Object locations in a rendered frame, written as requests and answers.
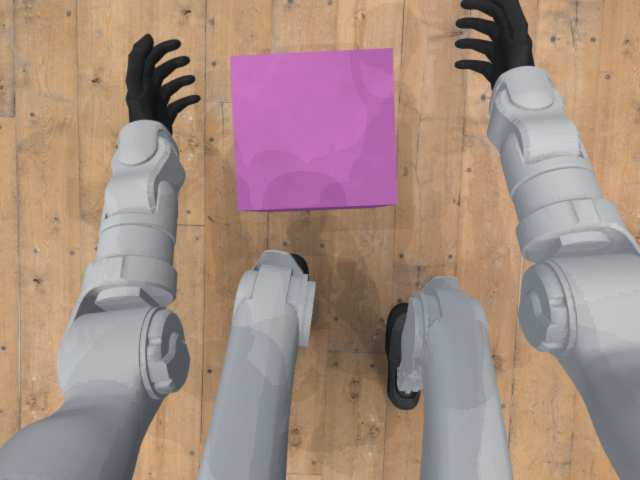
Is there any left robot hand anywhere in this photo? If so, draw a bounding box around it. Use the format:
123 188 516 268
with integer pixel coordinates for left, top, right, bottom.
126 34 201 135

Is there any robot left forearm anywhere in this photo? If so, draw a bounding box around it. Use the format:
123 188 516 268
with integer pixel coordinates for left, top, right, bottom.
57 120 186 397

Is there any robot left foot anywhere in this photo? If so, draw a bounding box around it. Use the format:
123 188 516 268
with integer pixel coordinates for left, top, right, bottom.
291 254 309 281

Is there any left robot upper arm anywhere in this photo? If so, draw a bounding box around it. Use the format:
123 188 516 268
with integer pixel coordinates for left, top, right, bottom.
0 306 190 480

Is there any right robot upper arm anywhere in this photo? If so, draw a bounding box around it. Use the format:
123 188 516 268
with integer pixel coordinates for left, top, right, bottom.
518 253 640 480

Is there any robot right thigh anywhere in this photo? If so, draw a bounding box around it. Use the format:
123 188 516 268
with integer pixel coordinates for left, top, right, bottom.
405 288 514 480

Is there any carton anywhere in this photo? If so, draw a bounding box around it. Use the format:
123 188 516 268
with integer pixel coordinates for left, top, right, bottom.
230 48 397 212

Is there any robot right forearm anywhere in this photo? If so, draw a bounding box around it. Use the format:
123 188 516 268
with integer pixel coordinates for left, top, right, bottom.
487 66 640 263

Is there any right robot hand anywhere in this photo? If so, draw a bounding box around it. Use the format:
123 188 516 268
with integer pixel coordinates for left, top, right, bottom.
455 0 535 90

